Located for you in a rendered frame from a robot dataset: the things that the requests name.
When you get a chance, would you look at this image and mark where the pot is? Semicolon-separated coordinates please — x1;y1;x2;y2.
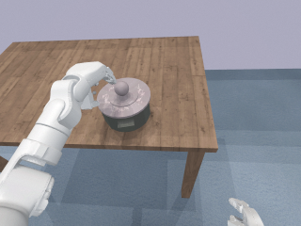
102;104;151;133

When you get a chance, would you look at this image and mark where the knob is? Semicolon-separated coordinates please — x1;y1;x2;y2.
114;81;129;96

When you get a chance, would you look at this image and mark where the table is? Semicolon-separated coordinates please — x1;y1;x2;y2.
0;36;218;199

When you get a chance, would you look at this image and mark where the robot left forearm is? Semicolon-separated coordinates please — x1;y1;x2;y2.
0;73;90;188

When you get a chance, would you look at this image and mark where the left robot upper arm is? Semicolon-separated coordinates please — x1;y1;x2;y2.
0;163;55;226

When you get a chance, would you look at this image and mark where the lid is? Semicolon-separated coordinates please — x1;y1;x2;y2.
96;77;151;119

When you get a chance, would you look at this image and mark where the robot left hand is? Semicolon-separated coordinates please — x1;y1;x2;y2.
66;61;117;110

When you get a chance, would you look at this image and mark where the robot right hand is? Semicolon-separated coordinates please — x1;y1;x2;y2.
227;198;264;226

